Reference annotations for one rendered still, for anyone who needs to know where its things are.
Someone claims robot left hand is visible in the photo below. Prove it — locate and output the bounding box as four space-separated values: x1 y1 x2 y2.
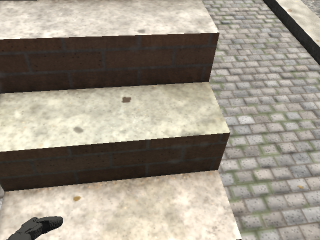
6 216 63 240

